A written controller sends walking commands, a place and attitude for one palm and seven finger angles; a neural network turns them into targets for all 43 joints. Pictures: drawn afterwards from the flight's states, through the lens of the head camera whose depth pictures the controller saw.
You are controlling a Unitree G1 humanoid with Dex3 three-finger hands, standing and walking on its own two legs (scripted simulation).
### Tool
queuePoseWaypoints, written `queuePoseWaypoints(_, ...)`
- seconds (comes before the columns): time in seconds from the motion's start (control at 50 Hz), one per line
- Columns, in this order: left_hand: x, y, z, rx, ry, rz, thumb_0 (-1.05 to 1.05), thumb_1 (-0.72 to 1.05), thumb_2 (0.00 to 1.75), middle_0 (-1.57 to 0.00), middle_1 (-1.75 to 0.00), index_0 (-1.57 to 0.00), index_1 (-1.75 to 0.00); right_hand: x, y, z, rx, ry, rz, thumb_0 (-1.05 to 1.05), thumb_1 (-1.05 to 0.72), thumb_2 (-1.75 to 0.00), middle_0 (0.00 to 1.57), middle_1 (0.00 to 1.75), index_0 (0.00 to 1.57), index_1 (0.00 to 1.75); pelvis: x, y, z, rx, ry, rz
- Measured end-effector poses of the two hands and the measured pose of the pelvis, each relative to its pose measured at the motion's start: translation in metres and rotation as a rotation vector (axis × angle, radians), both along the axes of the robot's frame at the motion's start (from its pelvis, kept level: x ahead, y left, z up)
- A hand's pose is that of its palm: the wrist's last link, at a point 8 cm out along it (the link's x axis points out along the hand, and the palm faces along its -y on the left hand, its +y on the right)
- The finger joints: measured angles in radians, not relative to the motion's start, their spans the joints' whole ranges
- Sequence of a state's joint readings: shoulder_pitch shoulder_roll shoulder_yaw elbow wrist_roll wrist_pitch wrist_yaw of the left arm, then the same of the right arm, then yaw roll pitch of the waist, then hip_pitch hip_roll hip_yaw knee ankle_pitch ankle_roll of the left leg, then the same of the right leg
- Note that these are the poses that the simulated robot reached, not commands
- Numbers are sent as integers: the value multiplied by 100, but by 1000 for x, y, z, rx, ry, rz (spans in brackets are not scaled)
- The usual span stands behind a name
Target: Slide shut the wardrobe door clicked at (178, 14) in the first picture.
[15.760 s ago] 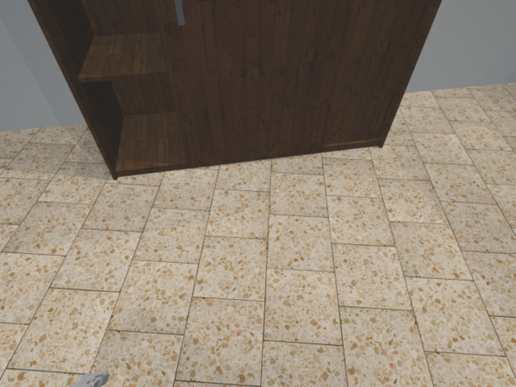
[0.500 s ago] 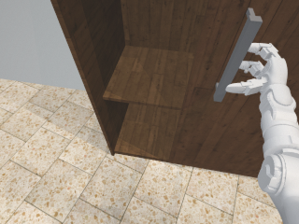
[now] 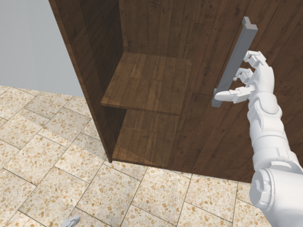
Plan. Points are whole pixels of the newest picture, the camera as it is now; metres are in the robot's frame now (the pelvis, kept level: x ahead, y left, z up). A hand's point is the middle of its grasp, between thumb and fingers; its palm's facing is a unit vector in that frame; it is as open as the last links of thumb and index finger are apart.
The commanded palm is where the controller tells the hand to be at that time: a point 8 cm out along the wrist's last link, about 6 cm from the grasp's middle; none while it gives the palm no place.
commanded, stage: slide the fingers in behind the handle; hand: right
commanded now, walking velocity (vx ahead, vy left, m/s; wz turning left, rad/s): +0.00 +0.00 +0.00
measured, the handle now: (228, 68) +0.52 -0.14 +0.16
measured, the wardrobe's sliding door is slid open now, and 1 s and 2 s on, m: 0.38 0.38 0.38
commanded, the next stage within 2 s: grip the handle and tug to test in 1.16 s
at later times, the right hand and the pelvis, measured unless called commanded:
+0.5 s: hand (227, 80) +0.47 -0.12 +0.16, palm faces +0.03 +1.00 +0.01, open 13.9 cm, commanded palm +0.44 -0.17 +0.16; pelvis +0.00 +0.00 +0.00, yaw +0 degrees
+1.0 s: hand (224, 79) +0.46 -0.12 +0.17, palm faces +0.03 +1.00 +0.00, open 13.9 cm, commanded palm +0.44 -0.17 +0.16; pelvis -0.01 +0.00 +0.00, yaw +0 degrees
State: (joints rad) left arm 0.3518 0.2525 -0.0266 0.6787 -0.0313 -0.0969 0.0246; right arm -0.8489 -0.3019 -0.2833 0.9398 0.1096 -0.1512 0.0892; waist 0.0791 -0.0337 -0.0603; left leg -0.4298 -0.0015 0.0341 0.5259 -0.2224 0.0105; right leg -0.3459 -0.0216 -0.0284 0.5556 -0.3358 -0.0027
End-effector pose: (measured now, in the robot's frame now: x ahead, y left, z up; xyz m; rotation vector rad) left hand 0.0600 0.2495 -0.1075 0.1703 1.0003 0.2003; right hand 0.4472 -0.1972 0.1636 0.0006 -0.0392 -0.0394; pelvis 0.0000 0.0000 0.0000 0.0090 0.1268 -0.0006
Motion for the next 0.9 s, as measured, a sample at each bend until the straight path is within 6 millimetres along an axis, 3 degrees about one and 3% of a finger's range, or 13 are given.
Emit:
queuePoseWaypoints(0.16, 6, 1, 0, -2, -5, -6, 0, 90, 90, -20, -30, -20, -30, -1, 5, -4, 11, 29, 5, -1, 50, -30, 30, 120, 30, 120, 2, 1, 0, -1, -4, -2)
queuePoseWaypoints(0.6, -7, 1, -1, -10, 14, 12, 0, 90, 90, -20, -30, -20, -30, -5, 25, -1, 7, 4, 11, -1, 50, -30, 30, 120, 30, 120, -1, 1, 1, -3, -15, 4)
queuePoseWaypoints(0.9, -14, 3, -2, -3, 17, 14, 0, 90, 90, -20, -30, -20, -30, -5, 23, -2, 1, 7, -2, -1, 50, -30, 30, 120, 30, 120, -6, 2, 1, -3, -14, 4)
